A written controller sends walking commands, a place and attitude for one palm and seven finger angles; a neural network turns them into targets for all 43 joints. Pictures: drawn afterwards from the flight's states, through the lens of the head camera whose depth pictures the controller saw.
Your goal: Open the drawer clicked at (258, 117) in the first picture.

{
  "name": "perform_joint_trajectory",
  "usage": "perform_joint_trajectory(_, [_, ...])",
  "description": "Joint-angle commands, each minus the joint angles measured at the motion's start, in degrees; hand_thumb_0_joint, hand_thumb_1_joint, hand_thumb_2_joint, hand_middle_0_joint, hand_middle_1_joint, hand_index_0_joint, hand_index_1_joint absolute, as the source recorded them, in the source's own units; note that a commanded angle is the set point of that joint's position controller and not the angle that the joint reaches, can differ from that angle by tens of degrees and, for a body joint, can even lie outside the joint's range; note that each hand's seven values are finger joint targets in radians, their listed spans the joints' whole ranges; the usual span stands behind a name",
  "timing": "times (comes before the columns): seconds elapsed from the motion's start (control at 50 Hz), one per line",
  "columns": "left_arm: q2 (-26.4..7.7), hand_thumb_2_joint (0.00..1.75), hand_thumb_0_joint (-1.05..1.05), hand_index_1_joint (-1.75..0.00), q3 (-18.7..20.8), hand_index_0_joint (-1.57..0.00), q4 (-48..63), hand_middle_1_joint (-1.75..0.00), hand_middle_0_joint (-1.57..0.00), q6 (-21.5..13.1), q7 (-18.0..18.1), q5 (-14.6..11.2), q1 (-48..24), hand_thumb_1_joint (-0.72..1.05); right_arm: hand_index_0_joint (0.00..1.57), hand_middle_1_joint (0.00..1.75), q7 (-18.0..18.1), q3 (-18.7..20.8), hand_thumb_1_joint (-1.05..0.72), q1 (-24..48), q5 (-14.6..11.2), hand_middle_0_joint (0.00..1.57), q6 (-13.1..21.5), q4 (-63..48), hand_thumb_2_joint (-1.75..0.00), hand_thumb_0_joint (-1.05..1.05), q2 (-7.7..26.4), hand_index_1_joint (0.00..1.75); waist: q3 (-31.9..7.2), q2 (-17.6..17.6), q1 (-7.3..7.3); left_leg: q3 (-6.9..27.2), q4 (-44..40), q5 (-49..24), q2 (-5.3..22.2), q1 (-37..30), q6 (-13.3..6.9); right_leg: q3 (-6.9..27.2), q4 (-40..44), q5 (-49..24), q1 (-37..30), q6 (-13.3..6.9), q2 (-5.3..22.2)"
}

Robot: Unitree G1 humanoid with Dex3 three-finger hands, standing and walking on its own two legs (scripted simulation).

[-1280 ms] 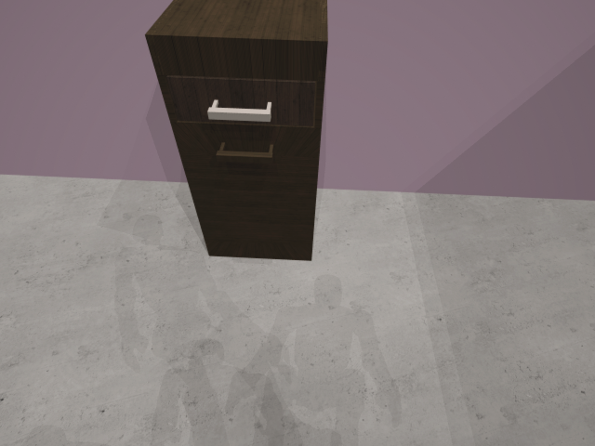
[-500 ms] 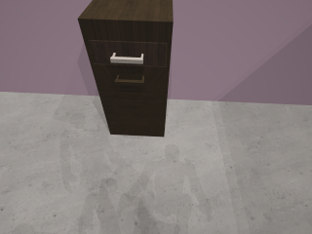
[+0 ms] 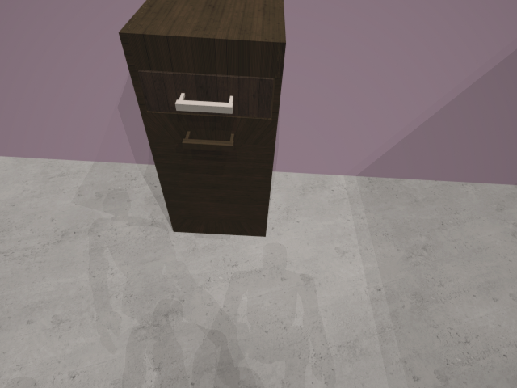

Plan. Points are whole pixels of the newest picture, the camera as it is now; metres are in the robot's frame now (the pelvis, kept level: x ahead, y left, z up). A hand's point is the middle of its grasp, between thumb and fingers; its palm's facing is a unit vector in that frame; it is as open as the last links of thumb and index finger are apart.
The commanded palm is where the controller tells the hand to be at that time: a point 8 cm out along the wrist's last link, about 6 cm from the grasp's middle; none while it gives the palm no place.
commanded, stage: take the last steps up to it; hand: left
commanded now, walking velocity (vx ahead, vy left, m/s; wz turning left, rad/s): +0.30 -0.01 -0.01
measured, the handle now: (205, 102) +0.86 +0.20 -0.03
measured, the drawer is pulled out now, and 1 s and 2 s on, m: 0.00 0.00 0.00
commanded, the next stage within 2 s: come to a stop and stand still in 0.86 s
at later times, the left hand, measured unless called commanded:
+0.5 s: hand out of the picture +0.13 +0.11 -0.16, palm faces +0.11 -0.98 -0.15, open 7.3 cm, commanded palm none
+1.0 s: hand (200, 284) +0.35 +0.14 -0.16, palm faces +0.11 -0.96 -0.26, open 7.3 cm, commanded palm none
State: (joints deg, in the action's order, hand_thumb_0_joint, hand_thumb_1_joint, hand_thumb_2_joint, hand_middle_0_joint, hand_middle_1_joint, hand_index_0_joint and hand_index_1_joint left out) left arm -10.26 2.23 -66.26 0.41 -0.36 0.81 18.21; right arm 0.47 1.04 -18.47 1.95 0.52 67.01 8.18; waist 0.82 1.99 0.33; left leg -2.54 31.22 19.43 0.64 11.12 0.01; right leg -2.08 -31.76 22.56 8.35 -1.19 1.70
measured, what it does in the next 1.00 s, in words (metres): walks ahead: right foot, then left foot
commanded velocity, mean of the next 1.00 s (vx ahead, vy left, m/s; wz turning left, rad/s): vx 0.21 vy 0.03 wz -0.01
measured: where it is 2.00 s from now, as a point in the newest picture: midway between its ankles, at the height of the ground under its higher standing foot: (280, 371)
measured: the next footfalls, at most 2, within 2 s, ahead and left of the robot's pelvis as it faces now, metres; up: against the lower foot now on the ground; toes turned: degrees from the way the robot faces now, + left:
right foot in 0.24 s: +0.14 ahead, -0.13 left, +0.00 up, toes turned -4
left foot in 0.62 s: +0.30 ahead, +0.09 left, +0.00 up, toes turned +9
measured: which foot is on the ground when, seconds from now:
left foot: down 0.00-0.22, up 0.24-0.60, down 0.62-0.94, up 0.96-1.00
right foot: down 0.00-0.00, up 0.02-0.22, down 0.24-0.64, up 0.66-0.92, down 0.94-1.00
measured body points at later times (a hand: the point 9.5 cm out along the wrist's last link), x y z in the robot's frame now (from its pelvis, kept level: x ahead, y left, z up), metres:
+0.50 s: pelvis +0.14 -0.05 +0.01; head +0.17 -0.05 +0.46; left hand +0.12 +0.16 -0.15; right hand +0.18 -0.29 -0.14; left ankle +0.18 +0.10 -0.69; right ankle +0.10 -0.13 -0.73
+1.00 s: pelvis +0.31 -0.07 -0.01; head +0.34 -0.09 +0.44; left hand +0.35 +0.19 -0.14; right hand +0.31 -0.31 -0.17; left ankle +0.27 +0.07 -0.71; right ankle +0.38 -0.17 -0.73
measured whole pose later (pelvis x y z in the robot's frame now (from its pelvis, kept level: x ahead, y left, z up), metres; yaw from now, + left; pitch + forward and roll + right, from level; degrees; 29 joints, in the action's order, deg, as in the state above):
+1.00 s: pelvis +0.31 -0.07 -0.01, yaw +2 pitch -1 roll +2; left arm -11.3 4.2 -57.7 -2.3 -0.4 1.4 13.5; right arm 0.0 3.6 -17.4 1.4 -1.2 62.3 11.3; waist 3.5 -1.1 -0.8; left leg -3.5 46.5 28.2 2.8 16.4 -0.3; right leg -4.4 -36.8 13.6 21.8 -1.4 3.5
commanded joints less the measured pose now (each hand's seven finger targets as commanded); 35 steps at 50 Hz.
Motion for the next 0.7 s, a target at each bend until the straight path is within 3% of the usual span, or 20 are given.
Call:
perform_joint_trajectory(0.0, [-3.5,0.9,0.0,-0.3,0.4,-0.2,7.2,-0.3,-0.2,-2.5,0.6,0.4,-8.2,0.9,0.2,0.3,2.0,2.5,-0.9,-17.3,0.4,0.2,1.9,2.0,-0.9,0.0,9.7,0.3,7.6,-17.4,6.25,26.1,-15.4,-24.1,19.1,-17.8,-12.9,-3.0,-21.7,9.6,30.4,-1.3,-1.3])
perform_joint_trajectory(0.04, [-3.1,0.9,0.0,-0.3,0.8,-0.2,8.8,-0.3,-0.2,-3.2,0.6,0.0,-11.1,0.9,0.2,0.3,2.3,2.1,-0.9,-19.4,0.5,0.2,2.5,2.5,-0.9,0.0,8.1,0.3,6.1,-11.3,6.17,23.1,-12.6,-37.7,20.7,-18.2,-14.1,0.5,-26.6,9.2,31.9,-1.6,2.1])
perform_joint_trajectory(0.1, [-1.2,0.9,0.0,-0.3,1.0,-0.2,9.8,-0.3,-0.2,-3.1,-0.5,-0.2,-9.6,0.9,0.2,0.3,2.3,2.2,-0.9,-12.5,0.5,0.2,2.9,0.2,-0.9,0.0,8.2,0.3,4.8,-10.8,2.46,15.3,-14.3,-21.7,17.0,-8.3,-10.5,-0.3,-15.7,6.1,21.4,-1.3,3.2])
perform_joint_trajectory(0.14, [-0.4,0.9,0.0,-0.3,1.5,-0.2,8.2,-0.3,-0.2,-2.6,-1.1,0.0,-4.1,0.9,0.2,0.3,2.2,2.0,-0.9,-8.7,0.2,0.2,2.8,-0.9,-0.9,0.0,7.6,0.3,3.7,-9.8,-0.77,8.9,-12.5,-12.7,12.4,1.6,-7.2,-4.7,-5.5,-3.7,7.0,-0.7,0.1])
perform_joint_trajectory(0.16, [-1.3,0.9,0.0,-0.3,2.0,-0.2,6.2,-0.3,-0.2,-2.5,-1.1,-0.1,1.1,0.9,0.2,0.3,2.1,2.1,-0.9,-7.8,-0.2,0.2,2.6,-1.2,-0.9,0.0,7.5,0.3,2.1,-6.3,-3.03,6.3,-8.1,-7.8,10.0,7.2,-5.8,-6.1,-1.5,-8.6,-2.7,-0.7,-1.8])
perform_joint_trajectory(0.18, [-4.0,0.9,0.0,-0.3,2.9,-0.2,3.9,-0.3,-0.2,-2.9,-0.7,0.1,8.4,0.9,0.2,0.3,1.8,2.1,-0.9,-7.0,-0.7,0.2,2.6,-1.8,-0.9,0.0,6.1,0.3,-0.1,-0.5,-6.38,2.4,1.5,-2.7,5.6,14.6,-4.0,-1.1,3.3,-5.6,-13.6,-1.7,1.2])
perform_joint_trajectory(0.2, [-10.3,0.9,0.0,-0.3,4.3,-0.2,2.4,-0.3,-0.2,-3.4,0.2,0.2,15.1,0.9,0.2,0.3,1.1,1.5,-0.9,-5.8,-1.3,0.2,2.6,-4.0,-0.9,0.0,2.4,0.3,-1.8,16.1,-8.92,-4.0,17.8,10.2,-0.8,25.2,-1.6,19.8,13.7,5.4,-19.3,-6.1,16.1])
perform_joint_trajectory(0.22, [-11.6,0.9,0.0,-0.3,4.2,-0.2,2.6,-0.3,-0.2,-3.0,1.0,-0.1,15.1,0.9,0.2,0.3,0.8,2.1,-0.9,-3.0,-1.1,0.2,2.0,-5.2,-0.9,0.0,3.3,0.3,0.4,17.0,-8.39,-0.3,32.7,16.6,0.5,27.3,-1.8,32.7,22.1,13.3,-12.4,-10.0,23.4])
perform_joint_trajectory(0.24, [-9.5,0.9,0.0,-0.3,3.7,-0.2,3.9,-0.3,-0.2,-2.7,1.3,-0.4,9.6,0.9,0.2,0.3,0.3,2.8,-0.9,-2.4,-0.6,0.2,1.5,-5.2,-0.9,0.0,3.7,0.3,5.4,10.0,-5.69,1.9,36.8,12.0,3.5,28.2,-1.7,29.9,24.0,19.3,-5.8,-11.0,22.2])
perform_joint_trajectory(0.26, [-8.0,0.9,0.0,-0.3,3.3,-0.2,5.5,-0.3,-0.2,-2.7,1.7,-0.1,4.2,0.9,0.2,0.3,0.1,2.7,-0.9,-2.5,-0.6,0.2,1.3,-4.4,-0.9,0.0,2.1,0.3,7.9,7.8,-3.02,2.2,36.8,9.1,5.4,27.4,-1.3,27.3,23.7,21.5,1.8,-11.0,21.2])
perform_joint_trajectory(0.32, [-3.5,0.9,0.0,-0.3,2.2,-0.2,6.9,-0.3,-0.2,-3.8,2.2,0.9,0.1,0.9,0.2,0.3,-0.4,2.5,-0.9,-3.9,-0.1,0.2,0.4,-3.6,-0.9,0.0,-0.2,0.3,7.7,4.9,0.36,2.5,31.6,2.5,7.8,20.0,-0.5,15.8,23.0,5.8,10.2,-9.7,17.8])
perform_joint_trajectory(0.38, [-4.7,0.9,0.0,-0.3,2.4,-0.2,5.4,-0.3,-0.2,-4.5,1.6,0.7,2.5,0.9,0.2,0.3,-1.1,2.1,-0.9,-1.5,-0.4,0.2,0.6,-5.2,-0.9,0.0,-1.5,0.3,6.1,1.5,-0.22,-1.8,18.0,-0.2,6.1,16.5,0.4,8.9,21.6,-6.9,6.3,-9.6,14.4])
perform_joint_trajectory(0.48, [-5.0,0.9,0.0,-0.3,2.3,-0.2,2.6,-0.3,-0.2,-5.0,1.1,0.4,7.8,0.9,0.2,0.3,-1.3,2.2,-0.9,6.8,-0.8,0.2,2.1,-9.3,-0.9,0.0,0.5,0.3,3.7,2.7,-2.56,-4.3,6.6,-3.4,3.3,17.3,0.3,8.2,16.9,-24.8,-6.1,-9.4,13.4])
perform_joint_trajectory(0.52, [-4.6,0.9,0.0,-0.3,2.3,-0.2,2.1,-0.3,-0.2,-4.9,1.1,0.3,8.0,0.9,0.2,0.3,-1.1,2.3,-0.9,8.0,-0.9,0.2,2.5,-9.8,-0.9,0.0,1.4,0.3,3.6,3.7,-2.11,-5.0,2.3,-5.4,2.6,13.9,-0.2,6.6,14.2,-29.6,-6.7,-8.4,12.7])
perform_joint_trajectory(0.56, [-3.9,0.9,0.0,-0.3,2.2,-0.2,2.5,-0.3,-0.2,-4.8,1.1,0.0,6.3,0.9,0.2,0.3,-0.5,2.4,-0.9,3.1,-0.7,0.2,3.1,-8.1,-0.9,0.0,3.1,0.3,1.5,1.0,1.54,-6.5,-5.1,-9.8,0.7,0.0,-1.1,2.6,5.8,-36.8,-1.1,-5.9,9.7])
perform_joint_trajectory(0.58, [-2.6,0.9,0.0,-0.3,1.9,-0.2,3.2,-0.3,-0.2,-4.7,0.9,-0.1,5.6,0.9,0.2,0.3,0.2,3.3,-0.9,-3.5,-0.4,0.2,3.5,-6.1,-0.9,0.0,6.1,0.3,-1.5,-3.7,4.64,-1.0,-6.0,-13.4,4.7,-13.7,-3.8,0.1,-4.6,-33.3,8.2,-3.6,6.8])
perform_joint_trajectory(0.6, [-0.1,0.9,0.0,-0.3,1.3,-0.2,5.0,-0.3,-0.2,-4.7,0.6,0.0,5.7,0.9,0.2,0.3,0.8,4.8,-0.9,-11.2,0.3,0.2,3.6,-4.6,-0.9,0.0,12.2,0.3,-7.2,-14.9,7.03,16.6,-6.5,-18.0,18.6,-26.0,-10.4,-4.6,-20.2,-10.2,22.1,-0.9,0.1])
perform_joint_trajectory(0.62, [-0.8,0.9,0.0,-0.3,1.1,-0.2,7.4,-0.3,-0.2,-5.1,0.5,0.0,1.1,0.9,0.2,0.3,1.3,5.0,-0.9,-15.6,0.1,0.2,2.8,-3.8,-0.9,0.0,14.0,0.3,-7.3,-17.5,8.73,25.8,-12.8,-23.0,26.7,-25.9,-16.4,-3.6,-34.6,12.5,28.4,-0.5,-2.2])
perform_joint_trajectory(0.64, [-1.4,0.9,0.0,-0.3,1.5,-0.2,9.0,-0.3,-0.2,-4.8,0.8,0.4,-2.1,0.9,0.2,0.3,1.1,4.8,-0.9,-13.2,0.1,0.2,2.2,-4.5,-0.9,0.0,13.6,0.3,-1.2,-11.3,7.8,25.1,-13.9,-18.4,27.4,-18.9,-17.4,0.4,-39.7,11.5,31.4,-0.9,0.4])
perform_joint_trajectory(0.68, [-0.7,0.9,0.0,-0.3,1.8,-0.2,8.5,-0.3,-0.2,-3.9,0.3,0.7,-3.0,0.9,0.2,0.3,1.1,3.3,-0.9,-4.4,-0.1,0.2,2.6,-7.1,-0.9,0.0,8.7,0.3,5.2,-11.9,3.64,18.8,-19.0,-5.8,21.9,-3.6,-12.7,2.0,-38.8,3.6,29.3,-0.5,4.2])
